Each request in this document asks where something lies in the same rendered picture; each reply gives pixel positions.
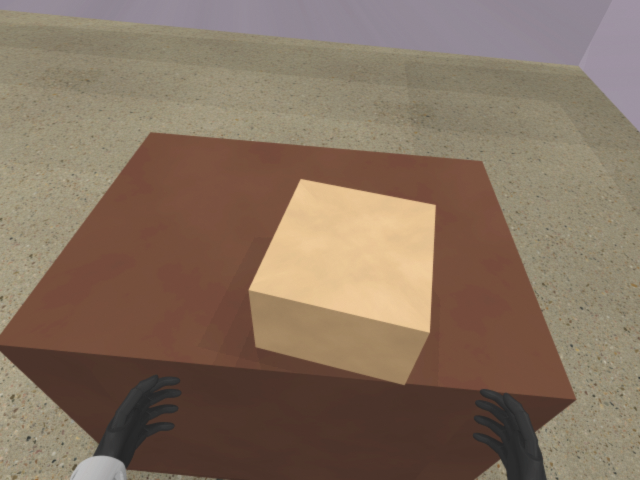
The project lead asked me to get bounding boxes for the left robot hand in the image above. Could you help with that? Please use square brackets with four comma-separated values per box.
[93, 375, 181, 468]

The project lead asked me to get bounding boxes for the pedestal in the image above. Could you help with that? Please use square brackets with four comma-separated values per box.
[0, 132, 577, 480]

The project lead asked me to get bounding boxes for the carton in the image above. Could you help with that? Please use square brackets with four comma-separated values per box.
[249, 179, 436, 385]

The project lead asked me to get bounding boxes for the robot left forearm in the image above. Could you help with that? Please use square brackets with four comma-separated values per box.
[70, 456, 127, 480]

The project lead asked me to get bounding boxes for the right robot hand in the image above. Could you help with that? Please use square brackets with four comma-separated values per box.
[473, 389, 547, 480]

